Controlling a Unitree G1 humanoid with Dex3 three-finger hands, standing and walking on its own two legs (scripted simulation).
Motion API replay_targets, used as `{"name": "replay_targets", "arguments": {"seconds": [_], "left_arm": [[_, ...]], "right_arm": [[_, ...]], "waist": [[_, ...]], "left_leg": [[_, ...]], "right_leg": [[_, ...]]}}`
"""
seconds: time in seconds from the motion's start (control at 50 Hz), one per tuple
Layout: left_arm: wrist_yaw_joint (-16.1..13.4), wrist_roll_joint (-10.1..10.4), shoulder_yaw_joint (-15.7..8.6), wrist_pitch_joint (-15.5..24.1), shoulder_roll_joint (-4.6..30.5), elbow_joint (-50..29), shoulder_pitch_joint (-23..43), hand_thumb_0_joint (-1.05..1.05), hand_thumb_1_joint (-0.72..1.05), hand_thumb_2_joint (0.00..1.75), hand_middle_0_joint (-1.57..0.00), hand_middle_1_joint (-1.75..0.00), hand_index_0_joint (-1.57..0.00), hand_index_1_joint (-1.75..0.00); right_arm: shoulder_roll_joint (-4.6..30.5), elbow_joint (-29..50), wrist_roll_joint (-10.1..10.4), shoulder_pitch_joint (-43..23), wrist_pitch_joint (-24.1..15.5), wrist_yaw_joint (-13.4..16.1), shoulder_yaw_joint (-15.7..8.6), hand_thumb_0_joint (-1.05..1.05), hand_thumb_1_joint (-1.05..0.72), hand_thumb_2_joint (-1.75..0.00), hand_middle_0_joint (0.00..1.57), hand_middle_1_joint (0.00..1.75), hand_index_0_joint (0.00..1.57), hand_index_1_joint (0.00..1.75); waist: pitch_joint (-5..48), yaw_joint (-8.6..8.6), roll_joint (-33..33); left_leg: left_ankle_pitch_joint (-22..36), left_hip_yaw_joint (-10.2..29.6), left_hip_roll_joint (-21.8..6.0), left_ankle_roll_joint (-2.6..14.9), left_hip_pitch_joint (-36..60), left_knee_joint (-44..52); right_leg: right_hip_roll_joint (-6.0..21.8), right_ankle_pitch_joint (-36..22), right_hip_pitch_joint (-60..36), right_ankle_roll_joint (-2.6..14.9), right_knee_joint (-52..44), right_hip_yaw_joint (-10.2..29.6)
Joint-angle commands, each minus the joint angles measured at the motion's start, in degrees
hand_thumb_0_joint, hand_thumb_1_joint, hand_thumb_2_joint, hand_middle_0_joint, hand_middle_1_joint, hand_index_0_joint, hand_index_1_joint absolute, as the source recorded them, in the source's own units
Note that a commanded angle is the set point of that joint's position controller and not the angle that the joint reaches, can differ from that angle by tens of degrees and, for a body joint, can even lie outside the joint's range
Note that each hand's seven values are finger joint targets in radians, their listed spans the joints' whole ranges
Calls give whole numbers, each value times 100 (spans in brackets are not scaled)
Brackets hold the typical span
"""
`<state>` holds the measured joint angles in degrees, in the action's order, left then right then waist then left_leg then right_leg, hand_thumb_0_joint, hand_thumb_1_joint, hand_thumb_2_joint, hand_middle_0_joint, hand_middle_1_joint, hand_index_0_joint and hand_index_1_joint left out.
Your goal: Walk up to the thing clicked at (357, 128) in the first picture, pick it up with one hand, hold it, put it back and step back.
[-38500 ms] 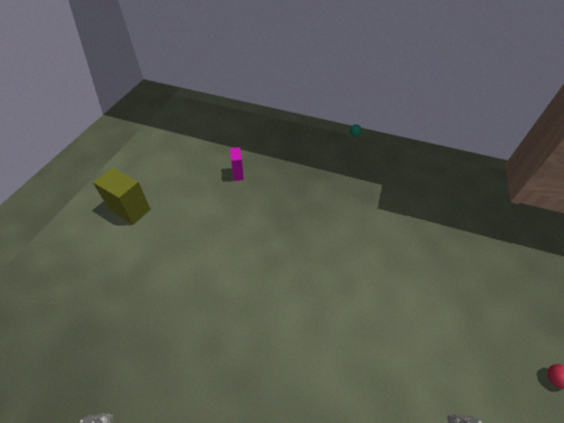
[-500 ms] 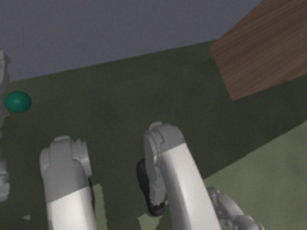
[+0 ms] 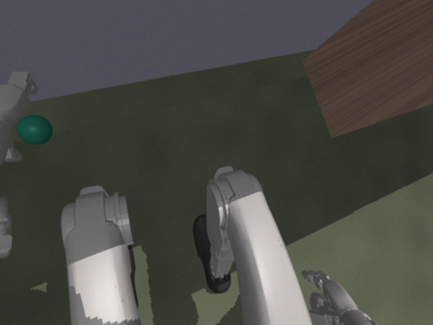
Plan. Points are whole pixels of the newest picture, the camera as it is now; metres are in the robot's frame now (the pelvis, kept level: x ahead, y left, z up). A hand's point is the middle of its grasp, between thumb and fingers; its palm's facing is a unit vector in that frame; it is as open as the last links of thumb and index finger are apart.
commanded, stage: home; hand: left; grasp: from above
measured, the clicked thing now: (35, 130) +0.49 +0.30 -0.31
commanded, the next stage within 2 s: none
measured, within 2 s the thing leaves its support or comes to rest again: neither
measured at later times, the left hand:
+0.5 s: hand out of the picture +0.43 +0.29 -0.07, palm faces -0.34 -0.36 -0.87, open 10.7 cm
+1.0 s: hand out of the picture +0.27 +0.23 +0.15, palm faces +0.02 -0.92 -0.40, open 7.4 cm
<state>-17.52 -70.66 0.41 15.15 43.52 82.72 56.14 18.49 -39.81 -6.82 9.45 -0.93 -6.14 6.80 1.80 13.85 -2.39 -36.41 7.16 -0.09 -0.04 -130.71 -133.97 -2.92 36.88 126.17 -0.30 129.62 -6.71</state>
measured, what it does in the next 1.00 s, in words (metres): rises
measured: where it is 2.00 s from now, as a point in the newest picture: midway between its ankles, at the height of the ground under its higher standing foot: (171, 279)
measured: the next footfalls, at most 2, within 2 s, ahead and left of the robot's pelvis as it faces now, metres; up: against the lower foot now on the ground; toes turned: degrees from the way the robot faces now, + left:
none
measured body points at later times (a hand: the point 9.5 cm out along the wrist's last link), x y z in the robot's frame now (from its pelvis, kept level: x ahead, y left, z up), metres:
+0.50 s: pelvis +0.02 +0.00 +0.06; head +0.22 +0.04 +0.46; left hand +0.44 +0.31 -0.02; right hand +0.10 -0.24 -0.07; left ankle +0.09 +0.12 -0.31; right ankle +0.11 -0.11 -0.31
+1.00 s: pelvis +0.03 +0.00 +0.25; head +0.15 +0.04 +0.68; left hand +0.26 +0.28 +0.17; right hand +0.27 -0.21 +0.16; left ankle +0.09 +0.12 -0.31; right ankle +0.11 -0.11 -0.31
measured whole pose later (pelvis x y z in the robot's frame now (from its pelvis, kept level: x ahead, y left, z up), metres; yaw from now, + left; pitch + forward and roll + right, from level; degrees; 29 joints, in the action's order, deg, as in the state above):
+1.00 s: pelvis +0.03 +0.00 +0.25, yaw +7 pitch +24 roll -4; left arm -4.5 -6.2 -0.8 -15.6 18.6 14.3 -3.7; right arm 12.7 -32.0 2.7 5.5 -5.2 3.0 1.8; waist 11.1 3.0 1.7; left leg -33.4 4.5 0.0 -0.3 -79.9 -88.9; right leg -2.1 34.1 76.4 0.4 86.0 -3.4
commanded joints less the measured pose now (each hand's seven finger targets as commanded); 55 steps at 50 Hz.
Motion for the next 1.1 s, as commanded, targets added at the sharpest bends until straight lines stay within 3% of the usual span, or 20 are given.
{"name": "replay_targets", "arguments": {"seconds": [0.0,0.06,0.08,0.12,0.14,0.16,0.22,0.26,0.3,0.34,0.44,0.5,0.54,0.6,0.66,0.72,0.8,0.9,0.96,1.08], "left_arm": [[-941,-204,-639,92,1738,-712,2281,0,-43,91,-15,-93,-15,-92],[-1247,-215,-730,-131,1668,-849,2256,0,-35,89,-23,-85,-22,-84],[-1317,-142,-871,-218,1806,-1012,2211,0,-43,94,-15,-93,-14,-92],[-1368,41,-1010,-440,1866,-1456,2105,0,-43,92,-15,-93,-14,-92],[-1340,113,-971,-549,1820,-1550,2116,0,-35,93,-23,-85,-22,-84],[-1293,240,-975,-641,1772,-1625,2076,0,-42,91,-15,-93,-15,-91],[-1088,487,-930,-886,1716,-1869,1789,0,-18,95,-25,-69,-23,-67],[-891,841,-1001,-1056,1563,-2096,1278,0,-3,92,-24,-61,-22,-63],[-577,1315,-800,-1224,981,-2265,784,0,7,90,-23,-56,-21,-58],[-256,1707,-739,-1373,761,-2550,368,0,22,87,-22,-49,-20,-50],[755,2841,-441,-1711,-119,-3446,-1325,0,57,97,-23,-46,-22,-47],[1220,3494,-315,-1820,-365,-4639,-1820,0,77,97,-22,-38,-21,-39],[1366,3876,-373,-1836,-512,-5312,-2153,0,90,92,-20,-31,-20,-31],[1384,4338,-602,-1792,-512,-6272,-2564,0,90,90,-20,-30,-20,-30],[1282,4586,-649,-1833,-693,-6667,-3023,0,90,90,-20,-30,-20,-30],[1200,4910,-586,-2001,-1061,-7152,-3495,0,90,90,-20,-30,-20,-30],[1181,5534,-536,-2333,-1389,-7313,-4319,0,90,90,-20,-30,-20,-30],[1179,6402,-453,-2762,-1627,-7942,-5075,0,90,90,-20,-30,-20,-30],[1169,6683,-533,-2973,-1720,-8186,-5469,0,90,90,-20,-30,-20,-30],[1186,7214,-677,-3343,-2128,-8662,-6492,0,90,90,-20,-30,-20,-30]], "right_arm": [[1282,46,-165,1092,-146,51,-314,0,-88,-89,20,30,20,30],[1282,11,-244,1137,-239,12,-379,0,-88,-89,20,30,20,30],[1292,49,-239,1126,-275,-7,-432,0,-89,-89,20,30,20,30],[1306,132,-210,1100,-331,-42,-516,0,-89,-89,20,30,20,30],[1312,129,-191,1126,-357,-66,-561,0,-88,-89,20,30,20,30],[1315,112,-161,1167,-375,-81,-598,0,-89,-89,20,30,20,30],[1185,45,-56,1313,-336,-102,-682,0,-88,-90,20,30,20,30],[1097,71,25,1407,-325,-118,-774,0,-89,-90,20,30,20,30],[971,28,148,1438,-293,-121,-862,0,-89,-90,20,30,20,30],[989,43,290,1438,-252,-88,-961,0,-89,-90,20,30,20,30],[874,353,583,1117,-127,37,-1056,0,-89,-90,20,30,20,30],[845,554,664,889,-113,169,-1063,0,-90,-90,20,30,20,30],[780,693,721,754,-140,256,-1074,0,-90,-90,20,30,20,30],[713,876,787,519,-211,405,-1114,0,-90,-90,20,30,20,30],[619,959,861,249,-298,542,-1070,0,-90,-90,20,30,20,30],[602,1029,889,91,-385,666,-1074,0,-90,-90,20,30,20,30],[564,1164,937,-102,-502,805,-1023,0,-90,-90,20,30,20,30],[423,1371,962,-200,-654,985,-911,0,-90,-90,20,30,20,30],[338,1421,977,-139,-733,1101,-828,0,-90,-90,20,30,20,30],[146,1508,983,116,-889,1375,-695,0,-90,-90,20,30,20,30]], "waist": [[3957,81,2355],[4167,144,2747],[4408,9,2857],[5014,-135,3010],[5119,-86,3028],[5169,-127,3045],[5268,-220,2656],[5360,-386,2504],[5293,-454,2126],[5184,-507,1777],[4352,-613,763],[4154,-710,711],[4008,-746,594],[4053,-907,960],[3815,-952,1293],[3687,-966,1533],[3301,-942,1175],[3002,-864,910],[2770,-897,895],[2524,-923,730]], "left_leg": [[722,-300,20,84,3094,1209],[633,-290,-2,30,3340,1276],[588,-298,-6,28,3382,1291],[792,-370,-14,49,3663,1265],[862,-355,-29,50,3747,1271],[877,-384,-21,67,3706,1298],[952,-455,-23,133,3528,1361],[1022,-507,2,160,3551,1543],[980,-518,19,196,3576,1789],[902,-549,46,238,3486,2007],[658,-464,35,321,3312,2617],[631,-369,-14,277,3759,3036],[579,-356,-14,261,4026,3306],[514,-272,-47,194,4756,3801],[181,-135,-97,149,5315,4416],[6,4,-105,99,5939,4982],[-288,78,-66,124,6395,5499],[-65,-104,-11,162,6946,6061],[134,-142,-2,154,7317,6433],[1331,-330,27,156,8096,6981]], "right_leg": [[-146,-915,-1552,295,-1076,-288],[-110,-874,-1390,316,-930,-370],[-110,-808,-1390,332,-908,-351],[-83,-1009,-1553,319,-934,-318],[-66,-1104,-1590,324,-905,-309],[-66,-1141,-1590,313,-949,-310],[-125,-1246,-2071,300,-1250,-192],[-105,-1285,-2447,283,-1440,-138],[-124,-1240,-2691,268,-1717,-76],[-140,-1190,-2924,245,-2006,12],[-149,-1068,-3486,193,-2667,128],[-103,-1038,-3792,215,-3008,162],[-69,-947,-4015,226,-3309,199],[-19,-838,-4110,258,-3587,253],[12,-655,-4209,235,-3807,307],[39,-563,-4368,227,-4108,315],[40,-341,-4862,198,-4747,356],[45,-399,-5876,162,-5673,466],[51,-532,-6389,166,-6119,527],[51,-1463,-7598,162,-6945,525]]}}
